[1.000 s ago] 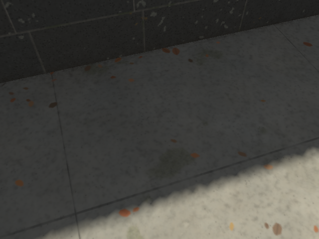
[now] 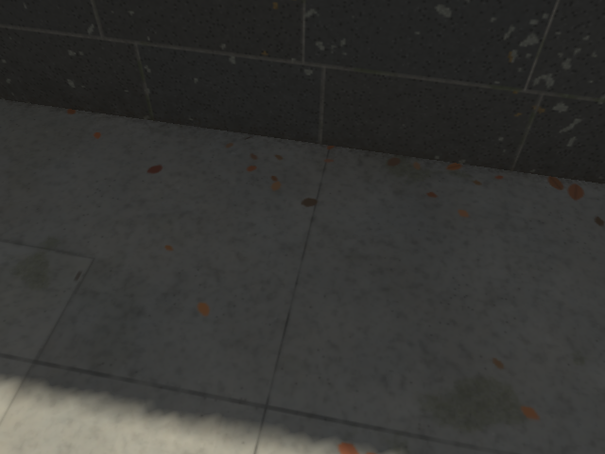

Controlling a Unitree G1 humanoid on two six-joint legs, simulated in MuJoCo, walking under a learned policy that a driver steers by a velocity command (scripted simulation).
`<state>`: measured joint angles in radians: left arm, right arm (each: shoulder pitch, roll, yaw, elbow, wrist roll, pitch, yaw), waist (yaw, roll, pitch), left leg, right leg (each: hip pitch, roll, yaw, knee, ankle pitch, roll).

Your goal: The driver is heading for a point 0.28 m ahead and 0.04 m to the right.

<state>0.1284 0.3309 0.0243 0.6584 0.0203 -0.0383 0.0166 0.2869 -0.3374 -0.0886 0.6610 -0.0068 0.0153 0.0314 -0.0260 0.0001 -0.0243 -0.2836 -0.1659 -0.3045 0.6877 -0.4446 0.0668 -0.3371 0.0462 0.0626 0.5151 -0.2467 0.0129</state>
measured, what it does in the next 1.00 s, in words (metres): walks ahead, turning left: left foot, then right foot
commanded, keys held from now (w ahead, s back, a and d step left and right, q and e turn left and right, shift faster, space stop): w+q+shift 0.08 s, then w+shift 0.02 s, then shift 0.90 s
